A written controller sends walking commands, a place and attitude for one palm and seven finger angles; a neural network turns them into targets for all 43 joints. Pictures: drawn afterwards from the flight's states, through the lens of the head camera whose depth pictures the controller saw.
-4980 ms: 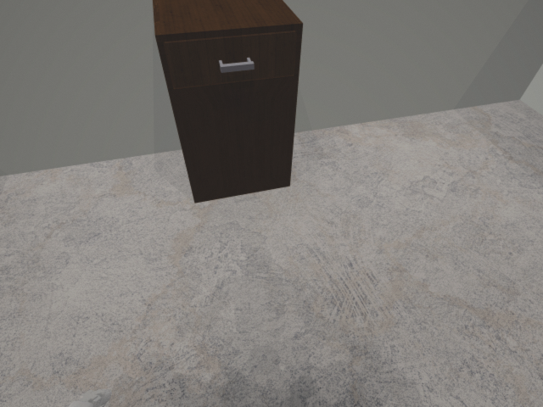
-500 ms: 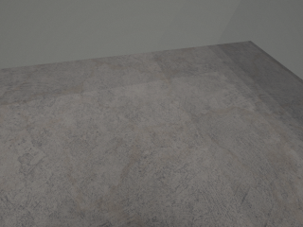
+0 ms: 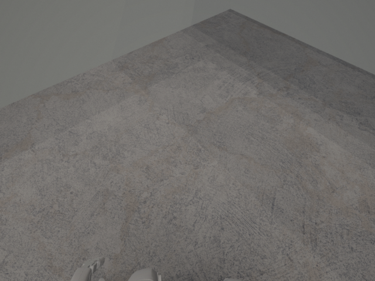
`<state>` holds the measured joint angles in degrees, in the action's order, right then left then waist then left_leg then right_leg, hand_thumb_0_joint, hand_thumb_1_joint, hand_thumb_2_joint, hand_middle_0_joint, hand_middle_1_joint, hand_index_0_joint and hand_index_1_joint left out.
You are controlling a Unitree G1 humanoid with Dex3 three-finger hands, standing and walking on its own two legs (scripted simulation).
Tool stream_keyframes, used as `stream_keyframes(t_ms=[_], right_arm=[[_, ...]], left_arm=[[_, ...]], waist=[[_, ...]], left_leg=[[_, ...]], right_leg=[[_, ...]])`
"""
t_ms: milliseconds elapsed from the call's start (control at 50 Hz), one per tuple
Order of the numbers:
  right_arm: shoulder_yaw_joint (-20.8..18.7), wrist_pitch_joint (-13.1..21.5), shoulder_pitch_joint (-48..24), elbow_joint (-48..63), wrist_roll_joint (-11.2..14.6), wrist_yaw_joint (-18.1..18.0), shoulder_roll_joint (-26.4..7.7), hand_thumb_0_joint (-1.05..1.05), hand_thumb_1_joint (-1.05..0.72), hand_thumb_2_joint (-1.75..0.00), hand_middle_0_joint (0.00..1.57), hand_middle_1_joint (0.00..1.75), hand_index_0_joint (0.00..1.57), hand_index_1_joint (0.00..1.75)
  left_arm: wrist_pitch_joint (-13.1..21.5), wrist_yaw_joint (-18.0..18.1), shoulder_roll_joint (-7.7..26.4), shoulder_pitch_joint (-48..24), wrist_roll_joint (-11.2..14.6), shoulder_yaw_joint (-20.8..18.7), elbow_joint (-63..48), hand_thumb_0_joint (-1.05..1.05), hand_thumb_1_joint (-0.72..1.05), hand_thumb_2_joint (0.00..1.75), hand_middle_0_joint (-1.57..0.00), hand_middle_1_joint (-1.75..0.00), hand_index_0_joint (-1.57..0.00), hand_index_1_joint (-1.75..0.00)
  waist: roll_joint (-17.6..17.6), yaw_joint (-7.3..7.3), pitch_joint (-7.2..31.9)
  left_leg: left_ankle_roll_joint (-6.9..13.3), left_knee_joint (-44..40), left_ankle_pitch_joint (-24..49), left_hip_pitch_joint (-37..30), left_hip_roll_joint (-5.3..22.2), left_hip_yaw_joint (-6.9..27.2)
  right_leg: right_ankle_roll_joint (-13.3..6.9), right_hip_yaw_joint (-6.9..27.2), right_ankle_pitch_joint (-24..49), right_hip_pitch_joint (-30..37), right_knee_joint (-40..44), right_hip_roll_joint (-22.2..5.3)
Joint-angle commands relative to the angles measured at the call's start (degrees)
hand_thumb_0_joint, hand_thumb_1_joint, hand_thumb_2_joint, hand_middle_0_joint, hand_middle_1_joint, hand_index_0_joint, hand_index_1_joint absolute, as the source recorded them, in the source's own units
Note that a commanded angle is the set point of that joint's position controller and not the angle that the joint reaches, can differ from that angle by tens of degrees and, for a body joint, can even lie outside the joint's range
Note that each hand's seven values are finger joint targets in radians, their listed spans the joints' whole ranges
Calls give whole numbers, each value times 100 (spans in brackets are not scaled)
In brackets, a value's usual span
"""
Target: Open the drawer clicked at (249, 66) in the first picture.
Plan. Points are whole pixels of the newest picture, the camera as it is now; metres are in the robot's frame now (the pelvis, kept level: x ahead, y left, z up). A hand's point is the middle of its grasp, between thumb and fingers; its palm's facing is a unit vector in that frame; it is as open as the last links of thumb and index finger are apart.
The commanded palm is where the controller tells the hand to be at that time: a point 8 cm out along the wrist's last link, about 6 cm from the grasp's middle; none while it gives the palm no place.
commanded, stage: turn to face it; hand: left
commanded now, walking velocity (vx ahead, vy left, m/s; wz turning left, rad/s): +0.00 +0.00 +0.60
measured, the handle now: out of the picture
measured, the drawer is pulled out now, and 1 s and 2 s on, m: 0.00 0.00 0.00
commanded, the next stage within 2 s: none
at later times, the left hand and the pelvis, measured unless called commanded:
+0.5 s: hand out of the picture +0.07 +0.23 -0.17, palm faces +0.19 -0.96 -0.19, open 7.4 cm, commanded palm none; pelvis +0.04 +0.03 +0.01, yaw +9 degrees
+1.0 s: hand out of the picture +0.03 +0.17 -0.13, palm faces +0.45 -0.85 -0.29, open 7.4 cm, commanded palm none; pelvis +0.04 -0.05 +0.02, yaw +28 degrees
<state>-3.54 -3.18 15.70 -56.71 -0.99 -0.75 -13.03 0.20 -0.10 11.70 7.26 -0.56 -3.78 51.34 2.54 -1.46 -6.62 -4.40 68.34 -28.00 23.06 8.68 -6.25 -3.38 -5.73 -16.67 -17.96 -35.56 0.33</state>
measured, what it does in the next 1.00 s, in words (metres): steps on the spot, turning left: left foot, then right foot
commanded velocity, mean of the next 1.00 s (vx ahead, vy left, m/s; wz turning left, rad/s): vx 0.00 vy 0.00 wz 0.60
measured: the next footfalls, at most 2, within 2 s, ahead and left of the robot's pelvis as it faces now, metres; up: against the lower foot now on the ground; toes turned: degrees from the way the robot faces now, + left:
left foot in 0.30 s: +0.12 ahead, +0.13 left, +0.00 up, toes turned +13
right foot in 0.84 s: +0.10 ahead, -0.13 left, +0.00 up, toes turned +19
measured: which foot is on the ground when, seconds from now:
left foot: up 0.00-0.28, down 0.30-0.82, up 0.84-1.00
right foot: down 0.00-0.34, up 0.36-0.82, down 0.84-1.00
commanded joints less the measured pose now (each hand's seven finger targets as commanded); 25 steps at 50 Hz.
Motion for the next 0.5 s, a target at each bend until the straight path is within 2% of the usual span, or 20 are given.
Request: stream_keyframes(t_ms=[0, 20, 60, 100, 180, 220, 240, 260, 280, 300, 320, 340, 360, 400, 440, 480], right_arm=[[-53, 184, 47, 450, -41, 10, -279, 0, -90, -90, 20, 30, 20, 30], [-19, 158, 277, 323, -49, 10, -217, 0, -90, -90, 20, 30, 20, 30], [28, 142, 379, 182, -38, 14, -146, 0, -90, -90, 20, 30, 20, 30], [76, 177, 359, 122, 7, 29, -65, 0, -90, -90, 20, 30, 20, 30], [94, 227, -165, 228, 33, 48, -97, 0, -90, -90, 20, 30, 20, 30], [63, 213, -190, 242, 21, 53, -122, 0, -90, -90, 20, 30, 20, 30], [53, 198, -116, 229, 9, 62, -140, 0, -90, -90, 20, 30, 20, 30], [35, 191, -21, 207, 2, 73, -193, 0, -90, -90, 20, 30, 20, 30], [-5, 206, 196, 183, -1, 88, -341, 0, -90, -90, 20, 30, 20, 30], [-83, 233, 404, 218, -30, 89, -727, 0, -90, -90, 20, 30, 20, 30], [-150, 229, 546, 245, -72, 67, -975, 0, -90, -90, 20, 30, 20, 30], [-157, 234, 565, 191, -86, -7, -973, 0, -90, -90, 20, 30, 20, 30], [-162, 249, 446, 212, -63, -37, -859, 0, -90, -90, 20, 30, 20, 30], [-134, 286, 114, 382, -40, -39, -737, 0, -90, -90, 20, 30, 20, 30], [-160, 317, -8, 455, -30, -47, -750, 0, -90, -90, 20, 30, 20, 30], [-196, 325, 107, 446, -17, -43, -779, 0, -90, -90, 20, 30, 20, 30]], left_arm=[[100, 131, 875, 329, -47, -154, -92, 0, 90, 90, -20, -30, -20, -30], [120, 141, 843, 266, -65, -123, -93, 0, 90, 90, -20, -30, -20, -30], [146, 139, 709, 293, -54, -39, -10, 0, 90, 90, -20, -30, -20, -30], [179, 144, 626, 287, -59, 43, 104, 0, 90, 90, -20, -30, -20, -30], [111, 169, 710, 445, -62, 10, 232, 0, 90, 90, -20, -30, -20, -30], [62, 205, 768, 493, -61, -44, 280, 0, 90, 90, -20, -30, -20, -30], [30, 213, 784, 473, -44, -55, 281, 0, 90, 90, -20, -30, -20, -30], [-4, 213, 766, 466, -26, -64, 269, 0, 90, 90, -20, -30, -20, -30], [-45, 204, 687, 522, -11, -77, 234, 0, 90, 90, -20, -30, -20, -30], [-90, 193, 445, 667, 13, -68, 158, 0, 90, 90, -20, -30, -20, -30], [-106, 201, 303, 556, 36, -41, 0, 0, 90, 90, -20, -30, -20, -30], [-126, 204, 378, 316, -23, -54, -47, 0, 90, 90, -20, -30, -20, -30], [-148, 185, 415, 170, -51, -97, -13, 0, 90, 90, -20, -30, -20, -30], [-118, 109, 432, 81, -68, -140, -47, 0, 90, 90, -20, -30, -20, -30], [-119, 95, 393, 266, -60, -153, 8, 0, 90, 90, -20, -30, -20, -30], [-137, 108, 380, 211, -47, -153, 7, 0, 90, 90, -20, -30, -20, -30]], waist=[[-744, 32, 717], [-795, -75, 799], [-842, -100, 809], [-810, -94, 835], [-1077, 182, 508], [-919, 167, 316], [-846, 139, 301], [-595, 95, 270], [3, 25, 411], [1194, 12, 409], [1728, -59, 412], [1359, -132, 559], [1119, -85, 535], [589, 14, 701], [336, 50, 1092], [253, -22, 1231]], left_leg=[[-45, -161, 704, 632, 35, 399], [-42, -319, 824, 506, -31, 359], [-5, -671, 1052, 336, -141, 366], [30, -1433, 1141, 11, -175, 359], [80, -2474, 960, -106, -323, 135], [110, -2835, 1103, -291, -304, 99], [136, -3081, 1323, -495, -330, 59], [190, -3394, 1645, -753, -336, 79], [340, -3808, 2525, -1066, -129, 459], [784, -4354, 3691, -1189, 715, 1784], [1413, -5031, 4204, -1097, 1495, 2780], [1661, -5280, 3538, -1074, 1467, 3081], [1588, -5365, 2901, -994, 1214, 2893], [1384, -5239, 2531, -1056, 879, 2402], [1291, -5143, 2701, -1418, 617, 2016], [1312, -5095, 2856, -1613, 531, 2030]], right_leg=[[-565, 1355, 2747, 651, 1745, -1460], [-533, 1110, 2777, 573, 1747, -1383], [-486, 886, 2645, 514, 1813, -1252], [-464, 667, 2367, 503, 1872, -1250], [-505, 621, 2375, 744, 1724, -1521], [-452, 576, 2183, 643, 1526, -1689], [-352, 474, 1952, 547, 1378, -1682], [-205, 352, 1685, 381, 1131, -1627], [47, 100, 1231, 181, 575, -1395], [414, -266, -51, -329, -338, -806], [615, -267, -1893, -709, -1539, -338], [584, 239, -1971, -890, -2491, -339], [566, 473, -1585, -1134, -2880, -460], [607, 593, -947, -1316, -3083, -515], [678, 600, -649, -1276, -2945, -480], [741, 589, -622, -1254, -2682, -453]])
